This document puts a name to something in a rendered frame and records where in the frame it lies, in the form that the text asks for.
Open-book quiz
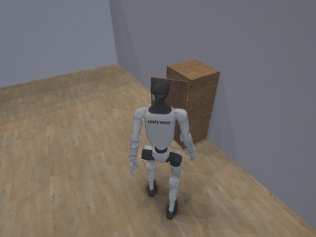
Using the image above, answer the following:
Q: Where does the right robot hand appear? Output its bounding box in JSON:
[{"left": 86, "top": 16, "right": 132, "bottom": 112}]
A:
[{"left": 185, "top": 151, "right": 196, "bottom": 161}]

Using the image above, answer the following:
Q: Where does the robot right upper arm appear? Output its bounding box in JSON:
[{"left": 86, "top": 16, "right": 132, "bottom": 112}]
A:
[{"left": 174, "top": 109, "right": 190, "bottom": 143}]

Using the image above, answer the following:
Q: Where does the robot right forearm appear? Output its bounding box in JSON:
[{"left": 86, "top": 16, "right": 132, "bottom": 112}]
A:
[{"left": 184, "top": 133, "right": 196, "bottom": 154}]

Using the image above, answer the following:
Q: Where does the humanoid robot head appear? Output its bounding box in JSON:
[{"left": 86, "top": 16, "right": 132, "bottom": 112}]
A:
[{"left": 148, "top": 79, "right": 172, "bottom": 115}]

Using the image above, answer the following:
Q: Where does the robot left forearm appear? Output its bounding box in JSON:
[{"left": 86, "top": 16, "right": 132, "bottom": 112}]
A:
[{"left": 129, "top": 134, "right": 139, "bottom": 162}]

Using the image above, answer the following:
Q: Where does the left robot hand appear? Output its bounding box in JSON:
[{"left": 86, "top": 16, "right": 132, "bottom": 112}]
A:
[{"left": 128, "top": 160, "right": 140, "bottom": 176}]

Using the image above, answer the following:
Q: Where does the robot left foot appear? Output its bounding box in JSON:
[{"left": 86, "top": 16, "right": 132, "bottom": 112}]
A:
[{"left": 148, "top": 179, "right": 156, "bottom": 198}]

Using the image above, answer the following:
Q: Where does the cupboard door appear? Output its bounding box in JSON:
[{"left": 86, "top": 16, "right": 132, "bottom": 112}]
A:
[{"left": 150, "top": 77, "right": 189, "bottom": 127}]

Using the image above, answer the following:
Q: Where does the robot left upper arm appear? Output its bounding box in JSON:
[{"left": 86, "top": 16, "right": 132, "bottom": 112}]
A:
[{"left": 131, "top": 107, "right": 147, "bottom": 143}]

